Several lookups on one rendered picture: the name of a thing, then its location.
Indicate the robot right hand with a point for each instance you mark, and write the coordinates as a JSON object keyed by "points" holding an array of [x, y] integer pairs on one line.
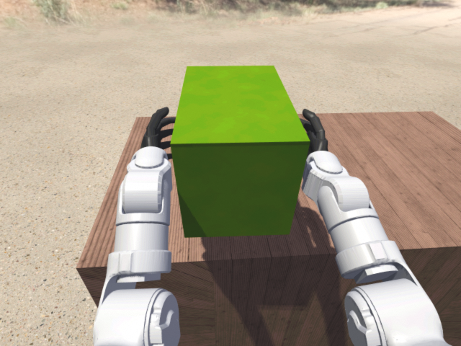
{"points": [[315, 132]]}

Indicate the carton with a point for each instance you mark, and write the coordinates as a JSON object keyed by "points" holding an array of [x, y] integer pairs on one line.
{"points": [[239, 151]]}

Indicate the robot right forearm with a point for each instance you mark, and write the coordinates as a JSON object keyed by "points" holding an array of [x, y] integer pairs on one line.
{"points": [[364, 252]]}

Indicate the left robot upper arm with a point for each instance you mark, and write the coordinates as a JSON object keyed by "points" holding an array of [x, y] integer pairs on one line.
{"points": [[138, 317]]}

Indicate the pedestal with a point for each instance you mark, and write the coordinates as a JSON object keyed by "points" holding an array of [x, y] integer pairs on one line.
{"points": [[286, 290]]}

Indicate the robot left forearm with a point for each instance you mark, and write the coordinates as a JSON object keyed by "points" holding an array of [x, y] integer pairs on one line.
{"points": [[143, 216]]}

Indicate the robot left hand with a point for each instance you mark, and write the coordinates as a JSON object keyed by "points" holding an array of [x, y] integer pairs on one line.
{"points": [[154, 134]]}

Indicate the right robot upper arm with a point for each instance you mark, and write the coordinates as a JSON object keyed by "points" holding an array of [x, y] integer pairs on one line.
{"points": [[392, 313]]}

